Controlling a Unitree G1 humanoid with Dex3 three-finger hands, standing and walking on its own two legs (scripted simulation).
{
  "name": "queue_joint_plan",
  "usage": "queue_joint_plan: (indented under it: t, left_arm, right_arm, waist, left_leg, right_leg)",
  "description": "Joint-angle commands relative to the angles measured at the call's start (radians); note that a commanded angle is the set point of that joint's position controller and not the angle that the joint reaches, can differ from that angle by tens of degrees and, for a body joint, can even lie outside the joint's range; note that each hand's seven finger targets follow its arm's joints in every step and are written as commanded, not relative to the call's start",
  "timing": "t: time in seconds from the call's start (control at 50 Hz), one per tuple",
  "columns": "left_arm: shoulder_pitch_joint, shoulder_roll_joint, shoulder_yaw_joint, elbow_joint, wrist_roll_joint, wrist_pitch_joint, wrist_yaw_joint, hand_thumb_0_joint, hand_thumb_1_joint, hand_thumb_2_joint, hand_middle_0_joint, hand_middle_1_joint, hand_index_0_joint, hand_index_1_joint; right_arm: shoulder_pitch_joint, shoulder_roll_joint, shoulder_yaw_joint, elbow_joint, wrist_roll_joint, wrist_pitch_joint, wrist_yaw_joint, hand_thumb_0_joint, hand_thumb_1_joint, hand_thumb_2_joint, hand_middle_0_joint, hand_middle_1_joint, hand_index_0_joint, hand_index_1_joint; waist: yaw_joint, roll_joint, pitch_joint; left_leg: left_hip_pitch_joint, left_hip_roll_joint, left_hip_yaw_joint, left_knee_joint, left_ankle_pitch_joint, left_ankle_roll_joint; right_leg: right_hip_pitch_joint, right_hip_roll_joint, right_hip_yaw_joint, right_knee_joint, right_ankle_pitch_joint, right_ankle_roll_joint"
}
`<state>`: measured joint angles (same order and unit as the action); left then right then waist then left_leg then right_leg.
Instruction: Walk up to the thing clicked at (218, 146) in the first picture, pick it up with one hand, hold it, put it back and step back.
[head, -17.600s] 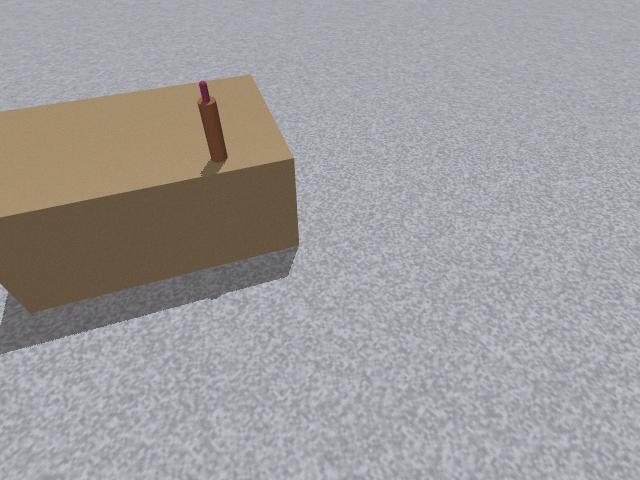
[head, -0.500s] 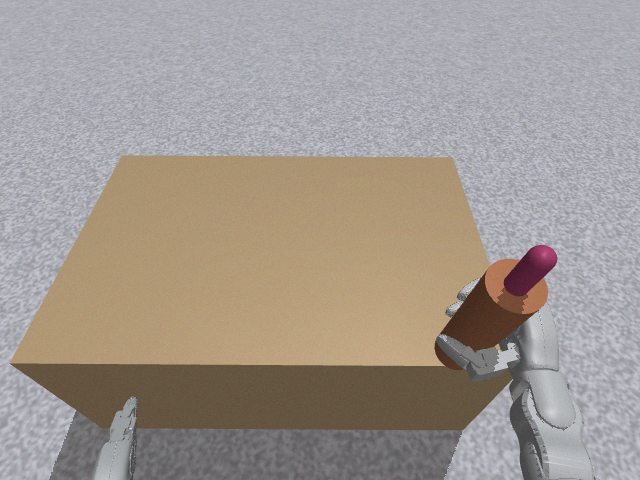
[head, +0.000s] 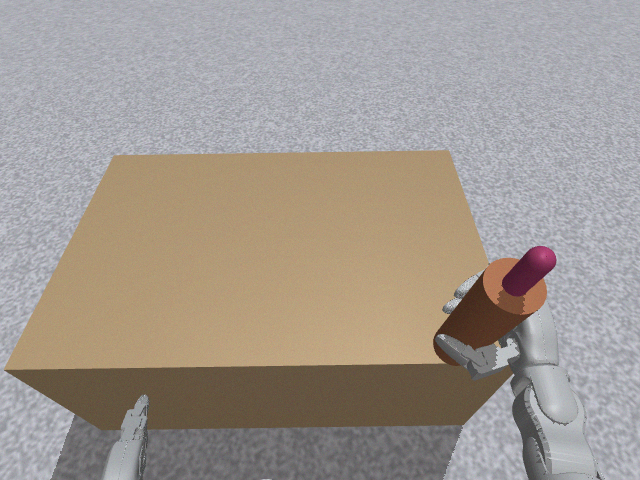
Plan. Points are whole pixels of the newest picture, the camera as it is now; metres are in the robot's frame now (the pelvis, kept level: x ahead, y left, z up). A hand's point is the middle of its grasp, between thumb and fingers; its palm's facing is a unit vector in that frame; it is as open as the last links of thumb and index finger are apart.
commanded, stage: hold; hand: right
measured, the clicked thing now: (487, 312) +0.30 -0.15 +0.10
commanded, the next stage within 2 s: crouch in 0.76 s
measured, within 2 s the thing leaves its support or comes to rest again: neither
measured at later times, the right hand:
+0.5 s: hand (469, 326) +0.31 -0.15 +0.05, palm faces +0.03 +1.00 -0.01, open 8.5 cm
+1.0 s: hand (472, 322) +0.32 -0.16 +0.04, palm faces +0.04 +1.00 -0.04, open 8.5 cm
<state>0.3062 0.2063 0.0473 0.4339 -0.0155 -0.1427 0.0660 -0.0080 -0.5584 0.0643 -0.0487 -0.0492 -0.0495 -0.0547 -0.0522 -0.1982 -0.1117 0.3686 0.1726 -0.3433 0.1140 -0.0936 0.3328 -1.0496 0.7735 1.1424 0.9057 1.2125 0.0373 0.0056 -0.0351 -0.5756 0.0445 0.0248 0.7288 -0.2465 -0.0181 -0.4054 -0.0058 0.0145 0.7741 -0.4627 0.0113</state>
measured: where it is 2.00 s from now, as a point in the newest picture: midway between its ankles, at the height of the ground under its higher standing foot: outside the picture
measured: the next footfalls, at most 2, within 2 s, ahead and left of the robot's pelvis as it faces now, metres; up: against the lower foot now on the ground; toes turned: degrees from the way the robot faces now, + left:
none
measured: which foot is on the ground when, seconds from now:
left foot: down 0.00-1.00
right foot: down 0.00-1.00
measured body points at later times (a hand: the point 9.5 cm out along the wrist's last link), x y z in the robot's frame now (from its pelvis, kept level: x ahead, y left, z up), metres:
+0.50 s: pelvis +0.00 +0.00 +0.00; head +0.02 +0.00 +0.45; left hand +0.16 +0.26 -0.06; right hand +0.30 -0.21 +0.05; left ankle +0.07 +0.13 -0.71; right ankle -0.04 -0.13 -0.71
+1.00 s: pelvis -0.01 +0.00 +0.00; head +0.03 +0.00 +0.45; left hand +0.15 +0.26 -0.07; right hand +0.31 -0.21 +0.05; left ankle +0.07 +0.13 -0.71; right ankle -0.04 -0.13 -0.71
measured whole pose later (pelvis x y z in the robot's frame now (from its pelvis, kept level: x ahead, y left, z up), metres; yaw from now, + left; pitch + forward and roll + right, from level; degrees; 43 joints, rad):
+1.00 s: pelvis -0.01 +0.00 +0.00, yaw +0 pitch +5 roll +0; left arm 0.30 0.21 0.06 0.44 -0.02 -0.13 0.06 -0.01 -0.53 0.05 -0.04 -0.05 -0.05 -0.05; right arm -0.09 -0.20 -0.12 0.41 0.16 -0.35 0.08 -0.09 0.34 -1.06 0.78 1.14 0.91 1.21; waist 0.04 0.01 -0.02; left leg -0.59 0.04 0.02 0.74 -0.24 -0.02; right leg -0.42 -0.01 0.01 0.79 -0.46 0.01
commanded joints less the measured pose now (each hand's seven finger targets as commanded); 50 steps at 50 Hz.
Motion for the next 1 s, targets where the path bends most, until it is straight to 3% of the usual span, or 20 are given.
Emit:
queue_joint_plan:
  t: [0.0,0.02,0.06,0.12,0.22,0.28,0.34,0.4,0.44,0.52,0.58,0.6,0.68,0.74,0.78,0.82,0.84,0.88,0.96,0.98]
  left_arm:
    - [-0.004,0.160,0.082,-0.149,0.000,-0.039,0.005,0.000,-0.563,0.055,-0.047,-0.045,-0.043,-0.049]
    - [0.010,0.173,0.111,-0.137,0.000,-0.035,0.004,0.000,-0.560,0.054,-0.046,-0.046,-0.043,-0.049]
    - [-0.012,0.156,0.103,-0.123,-0.002,-0.036,-0.002,0.000,-0.567,0.059,-0.046,-0.045,-0.040,-0.051]
    - [-0.086,0.169,0.120,-0.160,0.000,-0.039,0.000,0.000,-0.566,0.061,-0.047,-0.044,-0.040,-0.050]
    - [-0.065,0.084,0.041,-0.169,-0.004,-0.041,-0.006,0.000,-0.563,0.058,-0.048,-0.044,-0.043,-0.049]
    - [-0.050,0.103,0.035,-0.195,-0.001,-0.047,-0.003,0.000,-0.567,0.061,-0.046,-0.043,-0.040,-0.050]
    - [-0.013,0.121,0.046,-0.174,0.000,-0.040,-0.002,0.000,-0.566,0.060,-0.046,-0.045,-0.041,-0.050]
    - [-0.033,0.225,0.153,-0.188,0.002,-0.038,0.005,0.000,-0.560,0.059,-0.044,-0.046,-0.041,-0.050]
    - [-0.029,0.179,0.125,-0.163,0.001,-0.031,-0.002,0.000,-0.559,0.057,-0.046,-0.047,-0.042,-0.050]
    - [-0.067,0.066,0.033,-0.141,-0.003,-0.031,-0.012,0.000,-0.563,0.059,-0.047,-0.043,-0.041,-0.049]
    - [-0.106,0.151,0.079,-0.223,-0.001,-0.050,0.004,0.000,-0.561,0.056,-0.046,-0.042,-0.041,-0.047]
    - [-0.075,0.129,0.058,-0.185,-0.002,-0.044,0.003,0.000,-0.567,0.058,-0.049,-0.043,-0.043,-0.049]
    - [-0.008,0.143,0.064,-0.182,-0.005,-0.037,0.003,0.000,-0.563,0.058,-0.046,-0.043,-0.041,-0.048]
    - [-0.019,0.181,0.108,-0.175,-0.003,-0.036,0.000,0.000,-0.560,0.057,-0.045,-0.044,-0.041,-0.048]
    - [-0.035,0.130,0.084,-0.130,-0.002,-0.029,-0.008,0.000,-0.556,0.057,-0.043,-0.044,-0.040,-0.047]
    - [-0.082,0.144,0.100,-0.128,0.001,-0.031,-0.008,0.000,-0.551,0.054,-0.042,-0.042,-0.039,-0.044]
    - [-0.075,0.148,0.105,-0.134,0.001,-0.035,-0.005,0.000,-0.531,0.051,-0.045,-0.058,-0.057,-0.048]
    - [-0.078,0.109,0.066,-0.154,0.002,-0.042,-0.006,0.000,-0.527,0.041,-0.042,-0.048,-0.049,-0.041]
    - [-0.098,0.094,0.032,-0.175,-0.001,-0.051,0.001,0.000,-0.549,0.056,-0.042,-0.049,-0.044,-0.048]
    - [-0.101,0.147,0.068,-0.201,0.002,-0.054,0.007,0.000,-0.548,0.054,-0.042,-0.048,-0.044,-0.046]
  right_arm:
    - [-0.217,-0.115,-0.063,-0.243,0.020,-0.060,0.003,0.000,-0.305,-1.312,1.329,1.440,1.365,1.440]
    - [-0.247,-0.091,-0.049,-0.294,0.026,-0.065,-0.004,0.000,-0.302,-1.315,1.331,1.443,1.367,1.443]
    - [-0.270,-0.119,-0.113,-0.243,0.029,-0.067,-0.030,0.000,-0.304,-1.308,1.325,1.435,1.361,1.435]
    - [-0.292,-0.149,-0.139,-0.240,0.018,-0.087,-0.042,0.000,-0.253,-1.317,1.315,1.443,1.357,1.443]
    - [-0.310,-0.048,0.013,-0.252,0.007,-0.104,0.002,0.000,-0.211,-1.287,1.272,1.406,1.313,1.406]
    - [-0.288,-0.037,0.031,-0.278,0.012,-0.090,0.022,0.000,-0.191,-1.296,1.278,1.419,1.322,1.419]
    - [-0.245,-0.096,-0.049,-0.278,0.019,-0.078,-0.004,0.000,-0.243,-1.301,1.302,1.428,1.343,1.427]
    - [-0.268,-0.168,-0.140,-0.307,0.024,-0.078,-0.046,0.000,-0.292,-1.318,1.336,1.450,1.373,1.450]
    - [-0.270,-0.163,-0.144,-0.272,0.014,-0.080,-0.059,0.000,-0.274,-1.313,1.321,1.441,1.360,1.441]
    - [-0.302,-0.071,-0.030,-0.241,0.003,-0.095,-0.030,0.000,-0.203,-1.308,1.298,1.436,1.342,1.436]
    - [-0.324,-0.051,0.026,-0.257,0.005,-0.088,0.009,0.000,-0.179,-1.289,1.273,1.413,1.317,1.413]
    - [-0.307,-0.048,0.031,-0.280,0.008,-0.083,0.014,0.000,-0.183,-1.286,1.263,1.405,1.308,1.405]
    - [-0.240,-0.093,-0.037,-0.258,0.018,-0.057,0.003,0.000,-0.249,-1.283,1.294,1.410,1.332,1.410]
    - [-0.277,-0.131,-0.107,-0.258,0.029,-0.059,-0.038,0.000,-0.279,-1.283,1.309,1.415,1.344,1.414]
    - [-0.311,-0.152,-0.140,-0.237,0.017,-0.068,-0.055,0.000,-0.261,-1.296,1.318,1.431,1.355,1.431]
    - [-0.317,-0.146,-0.129,-0.226,0.009,-0.082,-0.059,0.000,-0.258,-1.313,1.336,1.453,1.374,1.453]
    - [-0.329,-0.134,-0.101,-0.236,0.001,-0.088,-0.052,0.000,-0.178,-1.316,1.273,1.431,1.319,1.431]
    - [-0.335,-0.073,-0.014,-0.282,0.000,-0.095,-0.032,0.000,-0.278,-1.291,1.311,1.419,1.346,1.419]
    - [-0.386,-0.059,-0.019,-0.163,0.007,-0.095,-0.007,0.000,-0.226,-1.263,1.268,1.385,1.305,1.385]
    - [-0.388,-0.069,-0.035,-0.107,0.010,-0.090,-0.004,0.000,-0.217,-1.263,1.267,1.386,1.304,1.386]
  waist:
    - [-0.010,-0.035,-0.287]
    - [0.002,-0.039,-0.286]
    - [0.000,-0.005,-0.231]
    - [-0.003,0.065,-0.193]
    - [0.015,-0.009,-0.262]
    - [0.014,-0.041,-0.335]
    - [-0.017,-0.046,-0.307]
    - [-0.009,0.000,-0.285]
    - [-0.006,0.003,-0.209]
    - [0.008,0.023,-0.196]
    - [0.026,0.012,-0.297]
    - [0.010,-0.008,-0.301]
    - [-0.007,-0.023,-0.320]
    - [-0.010,-0.006,-0.238]
    - [-0.015,0.000,-0.159]
    - [-0.004,0.041,-0.125]
    - [0.005,0.016,-0.138]
    - [0.012,-0.016,-0.214]
    - [0.029,0.023,-0.289]
    - [0.053,0.043,-0.309]
  left_leg:
    - [0.315,-0.019,0.023,-0.062,0.229,0.017]
    - [0.305,-0.019,0.022,-0.056,0.235,0.021]
    - [0.284,-0.021,0.022,-0.059,0.210,0.019]
    - [0.278,-0.016,0.012,-0.082,0.117,0.008]
    - [0.286,-0.016,0.006,-0.062,0.158,0.018]
    - [0.307,-0.018,0.007,-0.053,0.213,0.022]
    - [0.324,-0.014,0.010,-0.064,0.215,0.019]
    - [0.321,-0.017,0.015,-0.074,0.193,0.010]
    - [0.284,-0.019,0.014,-0.079,0.151,0.012]
    - [0.256,-0.017,0.006,-0.072,0.108,0.016]
    - [0.278,-0.017,0.007,-0.059,0.155,0.015]
    - [0.295,-0.018,0.013,-0.056,0.176,0.018]
    - [0.321,-0.018,0.018,-0.059,0.228,0.018]
    - [0.288,-0.022,0.027,-0.077,0.153,0.014]
    - [0.245,-0.020,0.017,-0.087,0.076,0.013]
    - [0.237,-0.018,0.012,-0.104,-0.006,0.005]
    - [0.223,-0.020,0.009,-0.095,-0.005,0.008]
    - [0.252,-0.021,0.013,-0.076,0.067,0.014]
    - [0.272,-0.015,-0.001,-0.048,0.172,0.015]
    - [0.260,-0.014,-0.003,-0.048,0.175,0.013]
  right_leg:
    - [-0.025,0.014,-0.007,-0.147,0.351,0.009]
    - [-0.026,0.013,-0.003,-0.146,0.364,0.012]
    - [-0.059,0.011,-0.002,-0.145,0.326,0.006]
    - [-0.087,0.010,-0.005,-0.151,0.192,-0.012]
    - [-0.063,0.014,-0.012,-0.141,0.236,-0.006]
    - [-0.018,0.015,-0.013,-0.135,0.303,0.002]
    - [-0.036,0.022,-0.016,-0.138,0.307,0.003]
    - [-0.038,0.018,-0.011,-0.151,0.277,-0.002]
    - [-0.067,0.014,-0.008,-0.154,0.240,-0.003]
    - [-0.095,0.009,-0.010,-0.143,0.181,-0.012]
    - [-0.036,0.009,-0.008,-0.139,0.237,-0.007]
    - [-0.031,0.010,-0.006,-0.143,0.267,-0.002]
    - [-0.015,0.017,-0.010,-0.145,0.332,0.005]
    - [-0.048,0.011,-0.001,-0.165,0.266,0.003]
    - [-0.108,0.011,-0.004,-0.168,0.167,-0.007]
    - [-0.136,0.010,-0.009,-0.171,0.071,-0.021]
    - [-0.124,0.008,-0.007,-0.172,0.071,-0.019]
    - [-0.080,0.008,-0.006,-0.161,0.148,-0.012]
    - [-0.078,0.012,-0.010,-0.118,0.236,-0.011]
    - [-0.075,0.011,-0.007,-0.112,0.233,-0.014]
